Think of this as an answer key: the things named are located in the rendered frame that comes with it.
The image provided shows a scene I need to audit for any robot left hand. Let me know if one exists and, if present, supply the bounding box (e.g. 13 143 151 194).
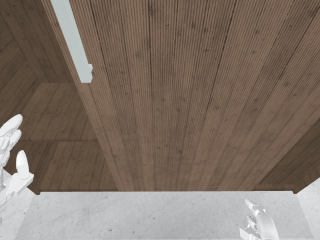
0 114 34 208

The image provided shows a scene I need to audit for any wardrobe door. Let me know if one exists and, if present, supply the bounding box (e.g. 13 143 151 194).
41 0 320 192
258 118 320 185

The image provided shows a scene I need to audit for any robot right hand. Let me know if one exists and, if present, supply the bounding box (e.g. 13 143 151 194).
239 198 279 240

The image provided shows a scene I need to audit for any handle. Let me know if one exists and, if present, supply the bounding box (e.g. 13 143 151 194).
50 0 93 83

